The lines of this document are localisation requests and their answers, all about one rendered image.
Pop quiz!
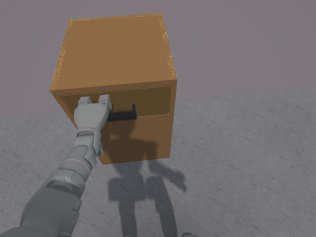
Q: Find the cabinet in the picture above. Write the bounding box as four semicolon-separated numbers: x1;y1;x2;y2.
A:
49;13;178;165

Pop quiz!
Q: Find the drawer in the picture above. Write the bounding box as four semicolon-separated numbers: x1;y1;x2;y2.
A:
61;85;170;117

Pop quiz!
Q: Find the left robot forearm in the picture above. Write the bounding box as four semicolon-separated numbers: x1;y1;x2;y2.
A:
20;127;102;226

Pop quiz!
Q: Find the robot left hand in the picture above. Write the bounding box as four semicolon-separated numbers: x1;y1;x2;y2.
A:
73;94;113;156

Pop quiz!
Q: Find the handle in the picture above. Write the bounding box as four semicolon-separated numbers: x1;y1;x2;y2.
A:
107;104;137;122

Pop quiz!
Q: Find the left robot upper arm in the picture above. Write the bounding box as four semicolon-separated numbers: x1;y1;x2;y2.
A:
0;187;82;237

